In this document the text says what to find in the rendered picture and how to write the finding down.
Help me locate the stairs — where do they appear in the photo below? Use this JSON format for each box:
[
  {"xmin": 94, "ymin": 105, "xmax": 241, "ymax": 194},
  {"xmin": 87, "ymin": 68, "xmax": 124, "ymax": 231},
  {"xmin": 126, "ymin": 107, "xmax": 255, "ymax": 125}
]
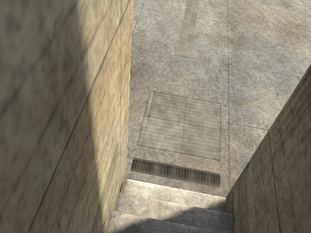
[{"xmin": 105, "ymin": 179, "xmax": 234, "ymax": 233}]

